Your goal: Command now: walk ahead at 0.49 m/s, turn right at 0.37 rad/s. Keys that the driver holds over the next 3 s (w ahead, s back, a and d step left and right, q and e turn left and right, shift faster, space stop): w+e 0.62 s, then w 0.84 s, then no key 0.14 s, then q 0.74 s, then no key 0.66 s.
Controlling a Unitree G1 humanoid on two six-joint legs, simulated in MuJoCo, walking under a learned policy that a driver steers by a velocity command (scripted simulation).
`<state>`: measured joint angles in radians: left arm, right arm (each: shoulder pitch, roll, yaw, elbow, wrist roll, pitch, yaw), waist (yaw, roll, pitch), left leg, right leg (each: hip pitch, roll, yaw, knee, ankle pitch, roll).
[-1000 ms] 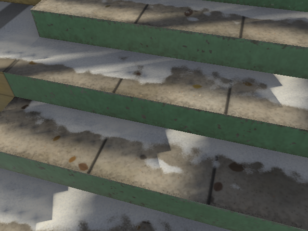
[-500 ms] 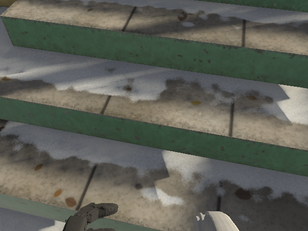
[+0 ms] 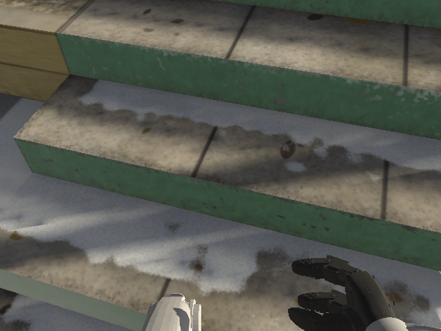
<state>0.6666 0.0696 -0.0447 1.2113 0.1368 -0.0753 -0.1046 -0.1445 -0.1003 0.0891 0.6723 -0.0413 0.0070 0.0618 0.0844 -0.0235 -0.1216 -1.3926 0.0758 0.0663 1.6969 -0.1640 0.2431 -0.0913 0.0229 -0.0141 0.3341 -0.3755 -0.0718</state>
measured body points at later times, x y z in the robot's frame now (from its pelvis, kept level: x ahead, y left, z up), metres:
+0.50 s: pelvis +0.32 +0.00 +0.16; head +0.32 -0.01 +0.61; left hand +0.61 +0.08 +0.09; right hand +0.17 -0.15 +0.00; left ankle +0.21 +0.12 -0.59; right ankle +0.44 -0.15 -0.38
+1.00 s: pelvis +0.62 -0.06 +0.31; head +0.62 -0.05 +0.76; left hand +0.63 +0.13 +0.15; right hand +0.78 -0.31 +0.25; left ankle +0.78 -0.01 -0.28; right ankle +0.44 -0.14 -0.43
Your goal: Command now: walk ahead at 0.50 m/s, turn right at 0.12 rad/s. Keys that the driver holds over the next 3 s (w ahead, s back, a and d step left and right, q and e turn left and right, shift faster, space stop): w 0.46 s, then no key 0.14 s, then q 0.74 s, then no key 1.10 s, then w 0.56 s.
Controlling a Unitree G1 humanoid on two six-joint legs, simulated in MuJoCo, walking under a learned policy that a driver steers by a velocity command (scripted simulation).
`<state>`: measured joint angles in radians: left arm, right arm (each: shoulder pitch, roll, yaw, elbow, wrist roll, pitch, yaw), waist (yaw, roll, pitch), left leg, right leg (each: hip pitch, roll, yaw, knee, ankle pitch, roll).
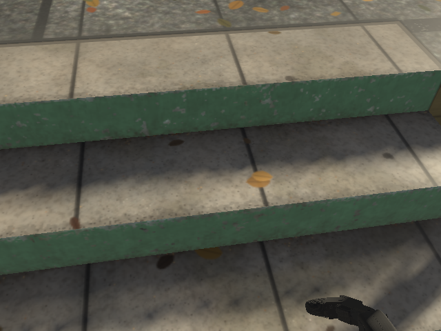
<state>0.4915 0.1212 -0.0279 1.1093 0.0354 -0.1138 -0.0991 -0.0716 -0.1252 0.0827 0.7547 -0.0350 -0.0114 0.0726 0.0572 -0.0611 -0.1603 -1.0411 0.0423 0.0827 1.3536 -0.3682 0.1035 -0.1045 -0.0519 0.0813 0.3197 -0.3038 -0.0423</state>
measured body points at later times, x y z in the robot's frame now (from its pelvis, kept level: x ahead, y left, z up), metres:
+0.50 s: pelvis +0.26 +0.04 +0.14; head +0.28 +0.05 +0.59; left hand +0.50 +0.17 +0.05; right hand +0.10 -0.12 +0.01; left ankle +0.12 +0.12 -0.60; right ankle +0.45 -0.07 -0.35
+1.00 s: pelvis +0.47 +0.03 +0.29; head +0.47 +0.04 +0.74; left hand +0.57 +0.26 +0.16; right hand +0.63 -0.18 +0.16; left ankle +0.45 +0.18 -0.23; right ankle +0.49 -0.05 -0.45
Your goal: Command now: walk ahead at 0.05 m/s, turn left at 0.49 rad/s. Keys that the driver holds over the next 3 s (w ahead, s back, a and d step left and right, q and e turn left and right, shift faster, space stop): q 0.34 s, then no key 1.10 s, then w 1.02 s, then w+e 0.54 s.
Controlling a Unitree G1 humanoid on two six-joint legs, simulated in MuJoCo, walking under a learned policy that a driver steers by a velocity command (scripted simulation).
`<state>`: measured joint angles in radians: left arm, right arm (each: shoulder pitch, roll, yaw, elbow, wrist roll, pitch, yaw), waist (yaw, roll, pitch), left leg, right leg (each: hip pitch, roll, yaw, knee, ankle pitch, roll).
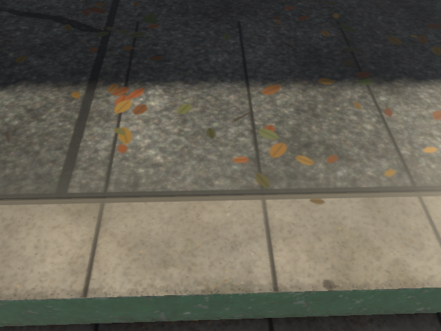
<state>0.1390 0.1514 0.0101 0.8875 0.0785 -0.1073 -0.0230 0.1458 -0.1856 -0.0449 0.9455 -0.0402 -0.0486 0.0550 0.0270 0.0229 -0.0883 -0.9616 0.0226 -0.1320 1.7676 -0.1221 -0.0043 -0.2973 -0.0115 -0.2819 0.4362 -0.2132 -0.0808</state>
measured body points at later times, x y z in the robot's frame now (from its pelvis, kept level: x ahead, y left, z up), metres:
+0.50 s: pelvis +0.05 +0.04 +0.01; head +0.06 +0.06 +0.46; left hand +0.21 +0.31 -0.08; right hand +0.17 -0.18 -0.12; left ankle +0.02 +0.15 -0.74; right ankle +0.04 -0.09 -0.47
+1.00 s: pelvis +0.10 -0.10 +0.04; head +0.11 -0.11 +0.49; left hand +0.18 +0.17 -0.07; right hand +0.30 -0.34 -0.07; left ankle -0.02 +0.00 -0.53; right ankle +0.17 -0.20 -0.59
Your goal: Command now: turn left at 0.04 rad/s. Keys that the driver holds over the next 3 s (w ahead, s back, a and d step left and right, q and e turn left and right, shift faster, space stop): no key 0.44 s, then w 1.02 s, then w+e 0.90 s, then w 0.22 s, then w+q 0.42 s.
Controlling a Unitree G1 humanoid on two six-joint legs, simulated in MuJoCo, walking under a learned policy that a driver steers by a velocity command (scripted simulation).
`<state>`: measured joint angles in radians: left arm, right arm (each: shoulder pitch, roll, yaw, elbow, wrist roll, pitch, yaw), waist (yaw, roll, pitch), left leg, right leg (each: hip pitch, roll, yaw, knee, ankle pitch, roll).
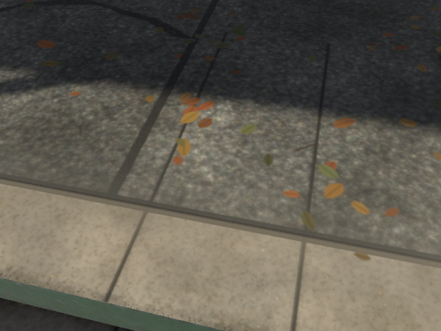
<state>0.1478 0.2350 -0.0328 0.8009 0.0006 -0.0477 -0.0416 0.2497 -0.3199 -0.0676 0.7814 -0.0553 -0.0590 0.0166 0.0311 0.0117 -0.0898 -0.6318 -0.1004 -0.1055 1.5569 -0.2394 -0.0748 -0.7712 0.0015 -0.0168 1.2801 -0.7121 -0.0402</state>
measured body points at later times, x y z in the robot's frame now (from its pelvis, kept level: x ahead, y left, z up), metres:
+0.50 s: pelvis +0.00 -0.06 -0.05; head +0.00 -0.05 +0.40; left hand +0.05 +0.20 -0.19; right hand +0.20 -0.27 -0.14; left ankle -0.08 +0.05 -0.77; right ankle -0.09 -0.21 -0.77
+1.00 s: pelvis +0.10 +0.01 -0.01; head +0.12 +0.01 +0.44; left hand +0.03 +0.22 -0.16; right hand +0.33 -0.15 -0.10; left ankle +0.20 +0.09 -0.62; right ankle -0.07 -0.19 -0.69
